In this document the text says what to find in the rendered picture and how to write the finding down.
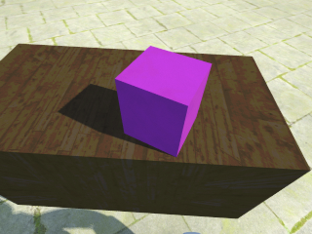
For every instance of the carton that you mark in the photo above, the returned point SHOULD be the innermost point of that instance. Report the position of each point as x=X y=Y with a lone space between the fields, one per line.
x=159 y=96

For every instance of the pedestal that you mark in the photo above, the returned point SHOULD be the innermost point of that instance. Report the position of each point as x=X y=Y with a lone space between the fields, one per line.
x=62 y=140

